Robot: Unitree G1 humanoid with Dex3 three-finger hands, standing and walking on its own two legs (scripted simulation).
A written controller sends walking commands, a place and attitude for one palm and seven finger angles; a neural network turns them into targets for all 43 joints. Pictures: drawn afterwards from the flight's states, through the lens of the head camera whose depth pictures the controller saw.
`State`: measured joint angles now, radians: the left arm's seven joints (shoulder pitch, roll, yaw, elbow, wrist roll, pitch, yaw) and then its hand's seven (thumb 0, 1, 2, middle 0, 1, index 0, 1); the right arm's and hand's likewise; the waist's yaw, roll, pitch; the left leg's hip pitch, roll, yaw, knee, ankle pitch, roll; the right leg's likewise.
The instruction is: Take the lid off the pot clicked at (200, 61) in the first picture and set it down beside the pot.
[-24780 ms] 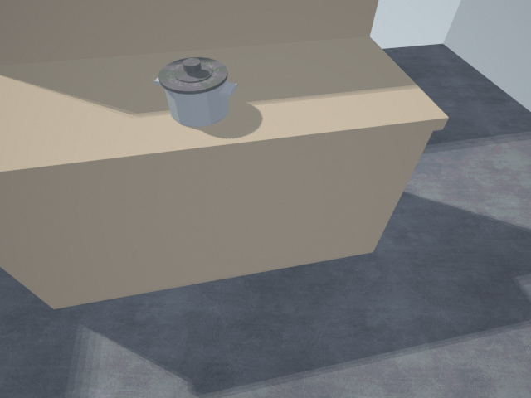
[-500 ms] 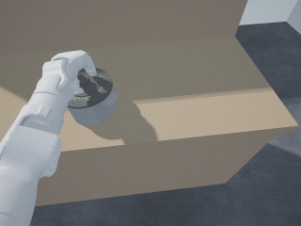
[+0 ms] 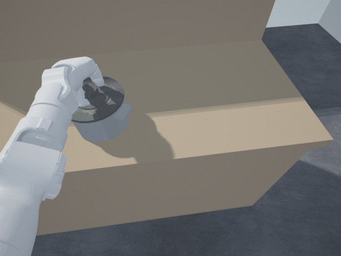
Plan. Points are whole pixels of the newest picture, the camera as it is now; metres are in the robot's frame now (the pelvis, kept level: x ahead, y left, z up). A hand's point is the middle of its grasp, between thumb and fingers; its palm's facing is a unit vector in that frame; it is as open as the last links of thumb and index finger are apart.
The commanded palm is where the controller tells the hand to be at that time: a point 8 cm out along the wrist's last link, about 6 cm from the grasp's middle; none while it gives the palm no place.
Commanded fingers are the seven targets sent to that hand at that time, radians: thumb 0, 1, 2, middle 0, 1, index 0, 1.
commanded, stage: lower the open fingers around the knob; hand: left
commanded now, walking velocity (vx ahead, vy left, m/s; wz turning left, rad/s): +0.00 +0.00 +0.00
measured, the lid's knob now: (89, 91) +0.52 +0.18 +0.10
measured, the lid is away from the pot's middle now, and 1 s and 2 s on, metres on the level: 0.00 0.00 0.00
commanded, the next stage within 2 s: raise the hand to come down again in 0.84 s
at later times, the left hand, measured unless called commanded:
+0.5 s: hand (83, 86) +0.50 +0.18 +0.13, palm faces -0.40 -0.08 -0.91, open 10.3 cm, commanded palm +0.50 +0.19 +0.17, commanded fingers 0.00 -0.34 1.48 -0.83 -0.08 -0.83 -0.08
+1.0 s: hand (83, 87) +0.50 +0.18 +0.13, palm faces -0.39 -0.06 -0.92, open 10.3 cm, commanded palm +0.50 +0.19 +0.17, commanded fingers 0.00 -0.30 1.39 -0.77 -0.18 -0.77 -0.18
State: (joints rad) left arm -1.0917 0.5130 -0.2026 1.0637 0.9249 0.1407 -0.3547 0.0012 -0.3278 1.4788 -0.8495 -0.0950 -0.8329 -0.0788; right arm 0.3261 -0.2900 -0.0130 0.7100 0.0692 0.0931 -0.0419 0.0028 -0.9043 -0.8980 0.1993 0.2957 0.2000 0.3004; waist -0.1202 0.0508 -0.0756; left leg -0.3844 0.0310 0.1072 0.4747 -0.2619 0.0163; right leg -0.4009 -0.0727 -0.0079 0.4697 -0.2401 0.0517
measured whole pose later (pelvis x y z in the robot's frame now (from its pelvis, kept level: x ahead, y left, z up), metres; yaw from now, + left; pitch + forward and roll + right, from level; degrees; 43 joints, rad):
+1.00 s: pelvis +0.00 +0.00 +0.00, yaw -1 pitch +12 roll +0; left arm -1.16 0.55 -0.21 1.12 0.94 0.12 -0.37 0.00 -0.33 1.48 -0.95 -0.16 -0.83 -0.08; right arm 0.34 -0.29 -0.01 0.70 0.07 0.11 -0.05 0.00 -0.90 -0.90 0.20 0.30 0.20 0.30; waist -0.14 0.04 -0.10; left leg -0.45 0.04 0.12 0.52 -0.28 0.02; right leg -0.47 -0.07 0.01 0.50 -0.24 0.06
